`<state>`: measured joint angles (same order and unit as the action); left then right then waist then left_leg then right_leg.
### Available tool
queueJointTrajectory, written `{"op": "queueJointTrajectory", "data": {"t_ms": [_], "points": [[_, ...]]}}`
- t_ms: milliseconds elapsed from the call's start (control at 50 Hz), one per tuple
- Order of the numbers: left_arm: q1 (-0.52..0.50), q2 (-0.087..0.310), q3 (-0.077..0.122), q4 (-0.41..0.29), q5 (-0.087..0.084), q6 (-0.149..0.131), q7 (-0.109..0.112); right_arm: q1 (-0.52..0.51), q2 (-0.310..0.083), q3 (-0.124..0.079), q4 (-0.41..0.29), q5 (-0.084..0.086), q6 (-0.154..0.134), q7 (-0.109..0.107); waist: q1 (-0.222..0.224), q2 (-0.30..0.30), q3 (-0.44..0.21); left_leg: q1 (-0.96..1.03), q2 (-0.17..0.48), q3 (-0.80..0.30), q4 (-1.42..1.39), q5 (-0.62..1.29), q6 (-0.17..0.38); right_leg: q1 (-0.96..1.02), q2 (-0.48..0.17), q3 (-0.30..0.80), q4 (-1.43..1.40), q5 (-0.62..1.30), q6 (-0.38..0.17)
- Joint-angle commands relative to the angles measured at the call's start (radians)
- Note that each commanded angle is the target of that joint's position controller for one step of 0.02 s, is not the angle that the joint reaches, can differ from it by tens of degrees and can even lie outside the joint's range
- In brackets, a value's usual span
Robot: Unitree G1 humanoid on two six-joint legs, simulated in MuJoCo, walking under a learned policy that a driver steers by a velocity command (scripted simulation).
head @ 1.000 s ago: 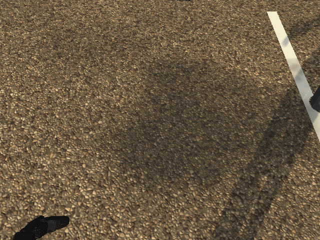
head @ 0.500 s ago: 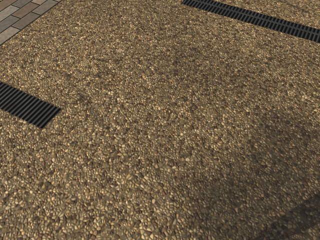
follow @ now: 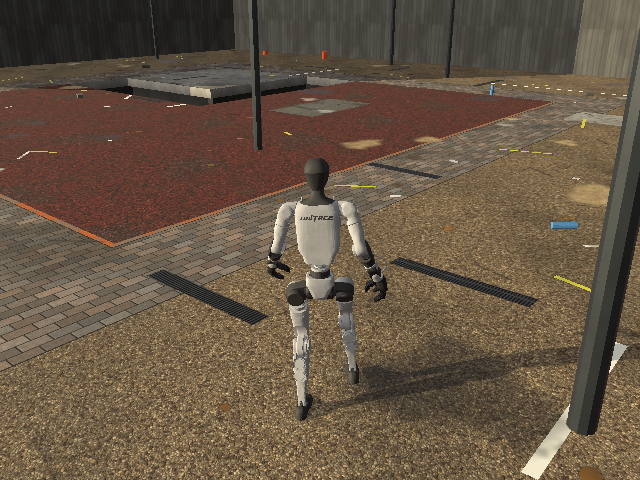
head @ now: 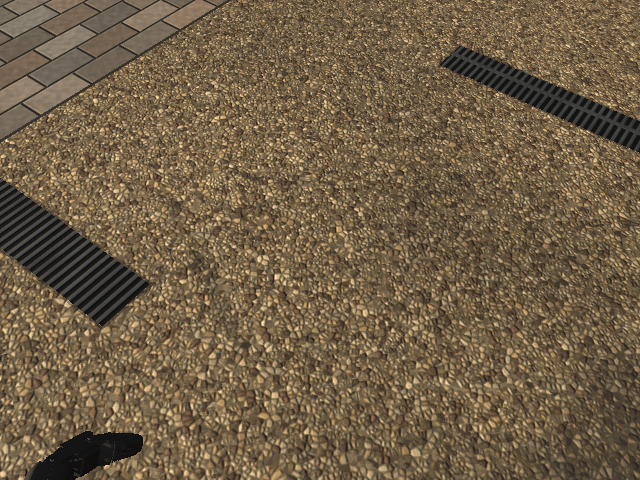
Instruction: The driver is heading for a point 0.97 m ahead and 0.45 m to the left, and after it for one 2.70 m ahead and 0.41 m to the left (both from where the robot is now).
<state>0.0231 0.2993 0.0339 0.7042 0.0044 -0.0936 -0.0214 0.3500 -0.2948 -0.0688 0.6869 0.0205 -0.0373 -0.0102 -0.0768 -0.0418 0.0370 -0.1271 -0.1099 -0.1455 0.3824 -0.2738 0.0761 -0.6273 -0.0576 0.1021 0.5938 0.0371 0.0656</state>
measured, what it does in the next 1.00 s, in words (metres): walks ahead, turning left: right foot, then left foot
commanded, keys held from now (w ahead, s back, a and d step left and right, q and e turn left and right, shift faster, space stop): w+q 0.90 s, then w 0.10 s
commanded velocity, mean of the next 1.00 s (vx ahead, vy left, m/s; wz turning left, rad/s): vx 0.50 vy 0.00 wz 0.59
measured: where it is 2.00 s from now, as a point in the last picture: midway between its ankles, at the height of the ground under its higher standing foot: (106, 263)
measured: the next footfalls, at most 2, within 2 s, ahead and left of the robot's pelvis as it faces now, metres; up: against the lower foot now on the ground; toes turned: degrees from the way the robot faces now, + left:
right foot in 0.10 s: +0.25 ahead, -0.14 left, +0.00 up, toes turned +8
left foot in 0.62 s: +0.46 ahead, +0.18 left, +0.00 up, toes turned +25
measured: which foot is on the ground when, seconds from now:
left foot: down 0.00-0.12, up 0.14-0.60, down 0.62-1.00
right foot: up 0.00-0.08, down 0.10-0.64, up 0.66-1.00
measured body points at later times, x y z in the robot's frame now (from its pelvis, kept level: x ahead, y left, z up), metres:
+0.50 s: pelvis +0.27 -0.01 +0.00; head +0.30 +0.00 +0.44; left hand +0.20 +0.27 -0.13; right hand +0.55 -0.19 -0.08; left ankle +0.38 +0.18 -0.69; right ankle +0.21 -0.15 -0.74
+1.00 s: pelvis +0.52 +0.13 +0.00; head +0.54 +0.17 +0.45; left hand +0.57 +0.46 -0.08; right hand +0.73 -0.08 -0.10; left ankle +0.42 +0.17 -0.74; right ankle +0.78 +0.09 -0.69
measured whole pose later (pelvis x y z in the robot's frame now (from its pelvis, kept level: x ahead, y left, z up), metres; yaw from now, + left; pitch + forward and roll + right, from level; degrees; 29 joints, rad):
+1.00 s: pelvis +0.52 +0.13 +0.00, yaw +35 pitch +2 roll +0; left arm 0.03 0.30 0.04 0.71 0.00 -0.09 -0.02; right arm 0.35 -0.29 -0.06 0.70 0.02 -0.04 -0.01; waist -0.07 -0.05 0.04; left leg -0.10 -0.11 -0.15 0.36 -0.27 0.08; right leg -0.63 -0.06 0.09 0.59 0.07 0.06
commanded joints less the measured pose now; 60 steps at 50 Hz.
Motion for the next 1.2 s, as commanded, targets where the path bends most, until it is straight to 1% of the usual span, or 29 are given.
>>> {"op": "queueJointTrajectory", "data": {"t_ms": [20,80,100,120,140,160,180,200,260,360,520,580,600,620,640,660,680,700,720,740,800,920,1020,1100,1120,1140,1160,1180,1200], "points": [[-0.079,0.103,0.030,-0.084,-0.010,-0.022,-0.007,0.018,-0.163,-0.048,-0.040,0.008,-0.007,-0.009,0.014,0.130,-0.027,-0.071,0.232,-0.217,-0.051,0.136,0.129,0.154,0.048,-0.016,-0.079,0.012,-0.017],[0.024,0.131,0.052,-0.062,-0.012,-0.034,-0.006,-0.001,-0.146,-0.045,-0.039,0.004,0.004,-0.011,0.076,0.172,-0.051,-0.035,0.228,-0.271,0.061,0.174,0.097,0.287,0.057,-0.036,-0.130,-0.101,-0.067],[0.120,0.159,0.067,-0.045,-0.001,-0.039,0.001,-0.002,-0.106,-0.031,-0.045,-0.001,0.003,-0.008,0.123,0.157,-0.119,-0.070,0.177,-0.234,0.188,0.204,0.064,0.452,0.018,-0.017,-0.140,-0.105,-0.103],[0.269,0.215,0.082,-0.033,0.012,-0.040,0.009,0.016,-0.045,-0.008,-0.062,-0.018,0.001,-0.007,0.174,0.033,-0.265,-0.195,0.109,-0.144,0.476,0.038,0.022,0.710,-0.159,0.157,-0.126,-0.152,-0.164],[0.339,0.277,0.099,0.005,0.018,-0.025,0.002,0.145,-0.017,0.003,-0.092,0.019,-0.006,-0.006,0.110,-0.324,-0.363,-0.542,0.002,-0.033,0.782,-0.339,-0.038,0.971,-0.356,0.644,-0.252,-0.439,-0.316],[0.307,0.175,0.077,-0.016,-0.006,-0.021,-0.004,0.123,-0.124,-0.016,-0.060,0.025,-0.005,-0.011,0.134,-0.187,-0.277,-0.651,0.082,-0.060,0.906,-0.292,-0.056,0.925,-0.353,0.681,-0.299,-0.644,-0.295],[0.269,0.124,0.063,-0.024,-0.008,-0.014,0.003,0.013,-0.170,-0.030,-0.072,0.017,0.001,-0.010,0.158,-0.100,-0.161,-0.677,0.113,-0.031,0.930,-0.198,-0.063,0.812,-0.313,0.515,-0.307,-0.596,-0.254],[0.224,0.110,0.055,-0.028,0.003,-0.008,0.005,-0.036,-0.161,-0.030,-0.079,0.006,0.005,-0.011,0.143,-0.033,-0.102,-0.641,0.145,-0.004,0.911,-0.129,-0.069,0.700,-0.272,0.388,-0.317,-0.453,-0.235],[0.186,0.073,0.046,-0.006,0.009,-0.011,0.014,-0.058,-0.107,-0.029,-0.093,0.010,0.013,0.003,0.101,-0.075,-0.036,-0.557,0.207,0.018,0.813,-0.047,-0.069,0.541,-0.196,0.167,-0.382,-0.237,-0.228],[0.208,0.126,0.065,0.037,0.001,-0.018,0.017,-0.134,-0.056,-0.012,-0.127,0.002,0.022,0.012,0.106,-0.033,-0.012,-0.615,0.231,0.046,0.640,0.074,-0.089,0.556,-0.217,-0.004,-0.439,-0.043,-0.263],[0.264,0.187,0.079,0.087,-0.024,0.015,0.023,-0.329,-0.041,0.000,-0.181,0.007,0.007,0.061,0.158,-0.021,0.046,-0.520,0.192,0.164,0.282,0.244,-0.041,0.655,-0.215,-0.225,-0.418,0.100,-0.202],[0.258,0.233,0.094,0.089,-0.041,0.034,0.031,-0.262,-0.096,-0.029,-0.181,-0.003,0.016,0.065,0.087,-0.058,-0.020,-0.364,0.107,0.236,0.247,0.098,0.021,0.716,-0.220,-0.283,-0.228,0.540,-0.173],[0.246,0.237,0.095,0.085,-0.046,0.042,0.034,-0.141,-0.132,-0.052,-0.152,-0.003,0.020,0.061,0.012,-0.049,-0.085,-0.202,0.063,0.258,0.204,0.108,0.053,0.686,-0.201,-0.311,-0.059,0.633,-0.154],[0.251,0.208,0.083,0.080,-0.039,0.043,0.039,0.037,-0.191,-0.086,-0.101,0.002,0.028,0.046,-0.075,-0.011,-0.173,0.076,0.043,0.224,0.163,0.153,0.093,0.537,-0.165,-0.328,0.181,0.538,-0.119],[0.301,0.090,0.045,0.046,0.014,0.036,0.034,0.105,-0.286,-0.105,-0.081,0.012,0.035,0.024,-0.037,0.225,-0.241,0.385,0.270,-0.152,0.148,0.134,0.189,0.174,-0.063,-0.326,0.531,-0.202,-0.067],[0.308,0.063,0.022,-0.005,0.006,0.002,0.023,0.073,-0.318,-0.096,-0.128,0.009,0.014,0.034,0.011,0.311,-0.415,0.543,0.445,-0.700,-0.036,-0.115,0.364,-0.083,0.102,-0.101,0.778,-0.661,-0.044],[0.186,0.163,0.046,-0.023,-0.033,-0.023,0.012,0.061,-0.224,-0.070,-0.123,0.003,-0.004,0.043,-0.047,0.166,-0.340,0.499,0.424,-0.619,-0.096,-0.140,0.301,-0.190,0.040,-0.004,0.802,-0.575,-0.058],[0.145,0.160,0.043,-0.041,-0.047,-0.039,0.007,0.028,-0.194,-0.059,-0.113,-0.001,-0.017,0.043,-0.024,0.146,-0.211,0.365,0.389,-0.478,-0.102,-0.074,0.264,-0.202,0.004,-0.020,0.734,-0.482,-0.077],[0.148,0.145,0.040,-0.026,-0.025,-0.045,0.016,-0.038,-0.171,-0.051,-0.116,-0.001,-0.021,0.042,0.026,0.059,-0.144,0.220,0.343,-0.375,-0.101,0.036,0.230,-0.141,-0.037,-0.018,0.647,-0.412,-0.074],[0.161,0.153,0.047,-0.018,-0.004,-0.040,0.020,-0.089,-0.145,-0.041,-0.125,-0.007,-0.023,0.039,0.062,0.071,-0.111,0.117,0.309,-0.302,-0.110,0.150,0.216,-0.075,-0.059,-0.014,0.572,-0.369,-0.065],[0.184,0.130,0.046,-0.010,0.010,-0.010,0.017,-0.119,-0.138,-0.036,-0.126,-0.014,-0.028,0.024,0.101,0.092,-0.089,-0.029,0.272,-0.220,-0.152,0.315,0.226,0.012,-0.061,-0.032,0.479,-0.311,-0.025],[-0.016,0.063,0.020,-0.059,0.007,-0.003,0.009,-0.041,-0.163,-0.041,-0.071,-0.005,-0.019,-0.007,0.033,0.111,-0.029,-0.126,0.190,-0.108,-0.148,0.237,0.158,0.071,0.011,-0.053,0.069,0.023,0.016],[-0.091,0.088,0.025,-0.084,-0.007,-0.022,-0.015,0.041,-0.146,-0.034,-0.007,0.000,-0.016,-0.007,-0.006,0.128,-0.006,-0.018,0.256,-0.177,-0.079,0.183,0.137,0.105,0.024,-0.040,-0.070,0.054,-0.029],[0.057,0.132,0.052,-0.052,-0.001,-0.032,-0.011,0.024,-0.139,-0.032,0.010,-0.005,-0.002,-0.006,0.078,0.161,-0.049,0.065,0.251,-0.192,0.086,0.460,0.095,0.282,0.058,-0.091,-0.144,-0.086,-0.112],[0.189,0.169,0.065,-0.032,0.011,-0.037,-0.006,0.018,-0.104,-0.017,-0.001,-0.014,-0.001,-0.003,0.139,0.126,-0.172,0.001,0.198,-0.143,0.282,0.471,0.063,0.506,-0.020,-0.026,-0.108,-0.048,-0.166],[0.330,0.255,0.089,-0.010,0.024,-0.034,-0.003,0.130,-0.050,0.003,-0.008,-0.006,-0.010,-0.003,0.142,-0.080,-0.349,-0.303,0.072,-0.044,0.630,0.209,-0.015,0.894,-0.227,0.308,-0.102,-0.126,-0.313],[0.405,0.220,0.088,0.035,-0.006,-0.023,-0.016,0.168,-0.054,0.010,0.001,0.005,-0.020,-0.005,0.149,-0.265,-0.390,-0.529,0.004,-0.022,0.856,-0.290,-0.055,1.005,-0.336,0.657,-0.267,-0.401,-0.388],[0.363,0.150,0.066,0.027,-0.026,-0.019,-0.015,0.068,-0.139,-0.010,-0.007,0.016,-0.025,-0.003,0.170,-0.130,-0.239,-0.636,0.061,-0.061,0.933,-0.255,-0.049,0.905,-0.318,0.623,-0.312,-0.569,-0.346],[0.299,0.122,0.055,0.014,-0.016,-0.010,-0.010,-0.035,-0.148,-0.012,-0.031,0.013,-0.027,-0.003,0.164,-0.050,-0.132,-0.647,0.108,-0.015,0.927,-0.177,-0.045,0.777,-0.279,0.486,-0.325,-0.537,-0.308]]}}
